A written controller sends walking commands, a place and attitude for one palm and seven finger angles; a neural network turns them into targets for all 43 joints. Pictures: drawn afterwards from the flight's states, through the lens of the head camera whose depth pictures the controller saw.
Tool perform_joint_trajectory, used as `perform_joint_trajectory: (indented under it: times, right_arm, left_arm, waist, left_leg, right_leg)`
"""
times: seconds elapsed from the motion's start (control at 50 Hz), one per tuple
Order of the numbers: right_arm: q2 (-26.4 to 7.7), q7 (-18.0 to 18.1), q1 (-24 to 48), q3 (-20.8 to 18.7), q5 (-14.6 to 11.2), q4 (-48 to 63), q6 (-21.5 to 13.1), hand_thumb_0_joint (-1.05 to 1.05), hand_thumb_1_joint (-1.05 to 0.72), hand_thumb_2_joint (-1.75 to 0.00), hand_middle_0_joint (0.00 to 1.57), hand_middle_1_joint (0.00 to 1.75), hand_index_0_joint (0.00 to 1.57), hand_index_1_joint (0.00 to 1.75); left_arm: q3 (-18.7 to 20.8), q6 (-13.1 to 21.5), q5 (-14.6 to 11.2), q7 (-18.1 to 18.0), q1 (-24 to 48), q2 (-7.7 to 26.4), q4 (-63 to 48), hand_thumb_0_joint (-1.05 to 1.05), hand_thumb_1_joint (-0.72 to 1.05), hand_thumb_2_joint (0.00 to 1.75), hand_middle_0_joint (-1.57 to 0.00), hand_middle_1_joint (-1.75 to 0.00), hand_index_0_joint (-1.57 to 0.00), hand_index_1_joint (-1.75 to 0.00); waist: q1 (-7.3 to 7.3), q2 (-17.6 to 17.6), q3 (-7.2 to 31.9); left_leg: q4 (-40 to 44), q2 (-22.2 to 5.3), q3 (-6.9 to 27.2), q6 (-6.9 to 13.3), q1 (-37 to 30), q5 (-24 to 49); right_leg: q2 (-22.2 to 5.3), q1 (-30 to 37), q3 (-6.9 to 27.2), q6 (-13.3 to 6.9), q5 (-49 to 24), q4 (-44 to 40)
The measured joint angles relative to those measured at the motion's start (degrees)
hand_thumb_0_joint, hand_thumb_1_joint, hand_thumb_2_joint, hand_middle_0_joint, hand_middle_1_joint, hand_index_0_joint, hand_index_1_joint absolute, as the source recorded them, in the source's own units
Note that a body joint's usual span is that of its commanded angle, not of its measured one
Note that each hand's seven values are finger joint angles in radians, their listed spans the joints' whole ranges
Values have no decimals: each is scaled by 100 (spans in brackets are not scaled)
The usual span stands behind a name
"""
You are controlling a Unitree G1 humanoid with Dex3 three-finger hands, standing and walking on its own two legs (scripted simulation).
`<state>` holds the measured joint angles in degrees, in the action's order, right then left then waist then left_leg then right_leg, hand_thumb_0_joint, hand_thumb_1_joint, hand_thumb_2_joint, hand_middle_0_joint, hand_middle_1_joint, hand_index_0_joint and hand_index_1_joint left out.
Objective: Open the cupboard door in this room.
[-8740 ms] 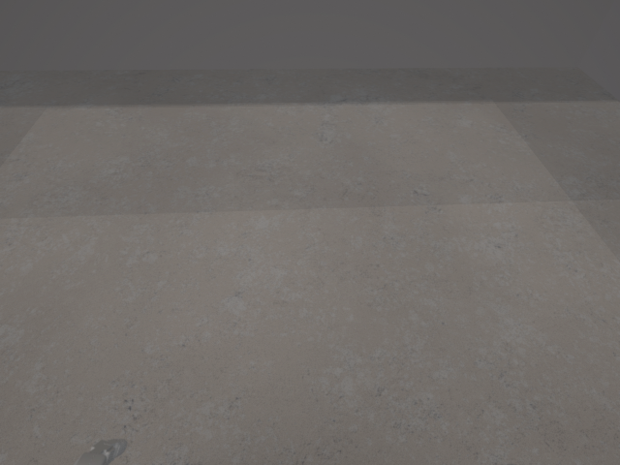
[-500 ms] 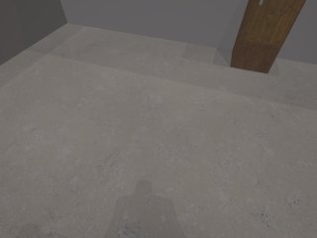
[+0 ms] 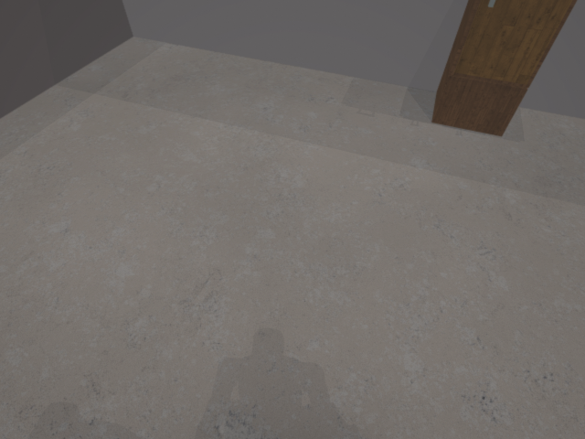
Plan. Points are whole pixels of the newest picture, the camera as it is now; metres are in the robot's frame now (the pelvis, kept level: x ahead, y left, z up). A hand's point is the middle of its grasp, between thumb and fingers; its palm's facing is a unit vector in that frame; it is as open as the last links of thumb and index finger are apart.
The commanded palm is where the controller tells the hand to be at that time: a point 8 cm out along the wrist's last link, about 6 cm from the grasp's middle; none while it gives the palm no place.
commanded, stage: stand and wait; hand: left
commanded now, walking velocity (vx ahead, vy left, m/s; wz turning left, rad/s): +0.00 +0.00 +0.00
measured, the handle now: out of the picture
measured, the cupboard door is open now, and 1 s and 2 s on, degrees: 0 0 0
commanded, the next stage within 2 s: turn or walk to find it in 0.28 s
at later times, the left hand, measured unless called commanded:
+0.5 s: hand out of the picture +0.06 +0.22 -0.17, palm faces +0.06 -0.96 -0.28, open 7.4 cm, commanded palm none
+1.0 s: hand out of the picture +0.05 +0.20 -0.16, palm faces +0.23 -0.94 -0.25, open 7.4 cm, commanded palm none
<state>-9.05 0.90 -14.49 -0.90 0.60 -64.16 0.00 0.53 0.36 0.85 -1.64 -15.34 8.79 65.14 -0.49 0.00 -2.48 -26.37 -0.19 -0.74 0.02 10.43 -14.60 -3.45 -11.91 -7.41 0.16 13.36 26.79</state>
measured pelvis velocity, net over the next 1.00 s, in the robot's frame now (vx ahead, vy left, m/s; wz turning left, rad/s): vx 0.01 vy -0.01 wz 0.25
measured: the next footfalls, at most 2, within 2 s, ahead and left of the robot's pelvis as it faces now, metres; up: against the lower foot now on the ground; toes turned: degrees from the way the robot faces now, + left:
right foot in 1.06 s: +0.07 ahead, -0.13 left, +0.00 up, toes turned +13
left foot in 1.54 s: -0.03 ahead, +0.09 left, +0.00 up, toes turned +30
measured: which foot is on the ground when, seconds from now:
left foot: down 0.00-1.00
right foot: down 0.00-0.64, up 0.66-1.00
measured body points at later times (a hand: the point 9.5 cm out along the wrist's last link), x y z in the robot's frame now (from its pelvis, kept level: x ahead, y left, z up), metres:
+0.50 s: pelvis +0.00 -0.01 +0.00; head +0.02 +0.00 +0.45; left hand +0.05 +0.27 -0.15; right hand +0.05 -0.27 -0.15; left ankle +0.00 +0.12 -0.74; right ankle +0.01 -0.12 -0.74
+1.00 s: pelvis +0.01 -0.01 +0.00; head +0.05 -0.01 +0.45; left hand +0.04 +0.25 -0.14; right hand +0.09 -0.24 -0.15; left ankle +0.00 +0.11 -0.74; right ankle +0.02 -0.15 -0.71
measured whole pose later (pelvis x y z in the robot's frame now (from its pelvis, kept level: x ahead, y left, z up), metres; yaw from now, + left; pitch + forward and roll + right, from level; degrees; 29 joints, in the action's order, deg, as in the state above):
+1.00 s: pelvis +0.01 -0.01 +0.00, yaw +14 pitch +1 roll +0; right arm -10.3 0.8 -13.8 -2.5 1.4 -58.5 0.9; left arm 2.1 -2.0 0.6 -1.5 -7.1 12.2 56.7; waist 1.7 -0.1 -4.0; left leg -24.8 2.6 4.7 0.7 14.5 -11.2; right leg -2.5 -19.9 0.1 3.5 24.8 44.6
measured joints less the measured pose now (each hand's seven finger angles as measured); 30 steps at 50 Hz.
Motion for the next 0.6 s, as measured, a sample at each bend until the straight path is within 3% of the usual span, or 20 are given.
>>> perform_joint_trajectory:
  times: [0.38, 0.52, 0.6]
  right_arm:
    - [-549, -38, 252, -27, 23, 6, -7, 0, -91, -90, 20, 30, 20, 30]
    - [-546, -78, 282, -37, 53, 246, 165, 0, -91, -90, 20, 30, 20, 30]
    - [-464, -117, 211, -69, 54, 379, 237, 0, -91, -90, 20, 30, 20, 30]
  left_arm:
    - [99, 32, -9, 73, 498, 575, -117, 1, 91, 90, -20, -29, -20, -30]
    - [141, -110, -2, 29, 685, 547, -418, 1, 91, 90, -20, -29, -20, -30]
    - [138, -150, 34, 36, 746, 450, -591, 1, 91, 90, -20, -29, -20, -30]
  waist:
    - [37, 20, -62]
    - [55, 79, -93]
    - [131, 102, -194]
  left_leg:
    - [278, -59, 59, -65, -172, 138]
    - [-348, -28, 256, -60, 312, -107]
    - [-981, -175, -56, -85, 654, -427]
  right_leg:
    - [78, 209, -70, -59, -132, -315]
    - [12, -46, -289, -49, 76, 50]
    - [-102, -122, -586, 7, 308, 417]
